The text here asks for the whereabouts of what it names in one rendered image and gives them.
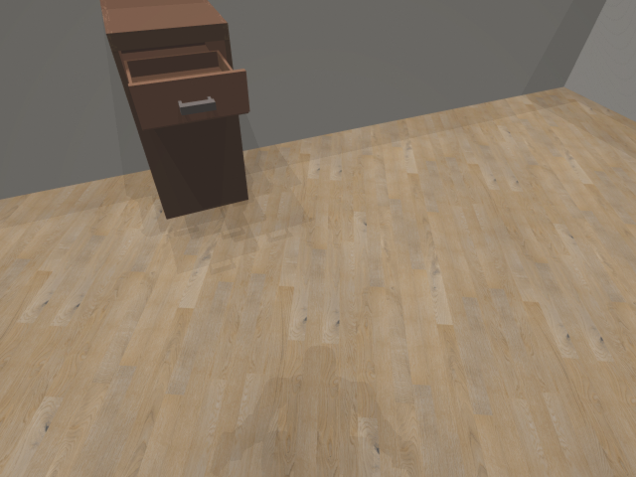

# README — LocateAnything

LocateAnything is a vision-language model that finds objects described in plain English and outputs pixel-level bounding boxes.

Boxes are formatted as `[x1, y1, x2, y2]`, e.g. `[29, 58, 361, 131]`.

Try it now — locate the cabinet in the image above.
[99, 0, 248, 220]

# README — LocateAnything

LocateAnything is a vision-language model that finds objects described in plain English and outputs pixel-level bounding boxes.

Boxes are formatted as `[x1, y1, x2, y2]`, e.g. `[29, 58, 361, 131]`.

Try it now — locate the drawer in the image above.
[124, 50, 249, 131]

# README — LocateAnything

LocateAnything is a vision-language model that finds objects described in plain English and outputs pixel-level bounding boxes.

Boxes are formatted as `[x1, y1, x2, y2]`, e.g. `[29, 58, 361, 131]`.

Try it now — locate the handle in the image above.
[178, 96, 217, 115]

